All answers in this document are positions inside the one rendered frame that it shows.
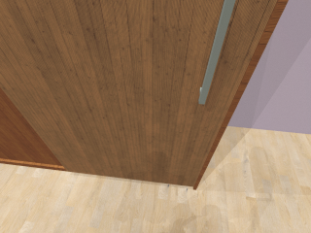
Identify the handle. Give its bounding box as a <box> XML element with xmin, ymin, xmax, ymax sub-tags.
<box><xmin>198</xmin><ymin>0</ymin><xmax>236</xmax><ymax>105</ymax></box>

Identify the wardrobe door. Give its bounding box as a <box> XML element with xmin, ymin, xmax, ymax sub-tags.
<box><xmin>0</xmin><ymin>87</ymin><xmax>62</xmax><ymax>166</ymax></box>
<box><xmin>0</xmin><ymin>0</ymin><xmax>278</xmax><ymax>187</ymax></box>

